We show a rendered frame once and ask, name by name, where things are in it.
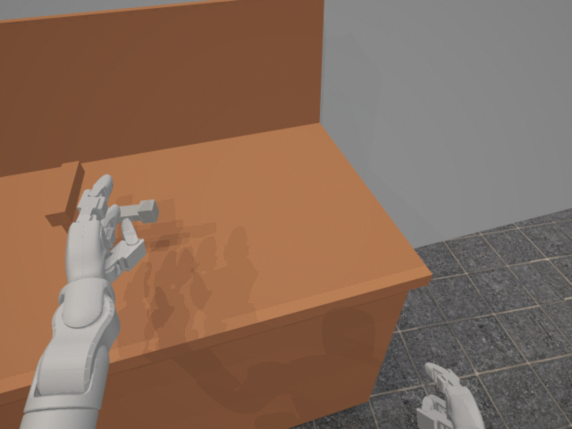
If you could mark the right robot hand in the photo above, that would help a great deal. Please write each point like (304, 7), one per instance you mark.
(458, 409)

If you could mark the counter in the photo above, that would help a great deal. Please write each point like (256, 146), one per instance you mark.
(273, 279)

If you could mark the left robot hand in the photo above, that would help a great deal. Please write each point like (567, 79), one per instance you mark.
(90, 238)

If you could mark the robot left forearm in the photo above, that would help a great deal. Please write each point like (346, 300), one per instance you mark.
(69, 383)

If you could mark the tap lever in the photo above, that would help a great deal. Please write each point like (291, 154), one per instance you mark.
(146, 212)

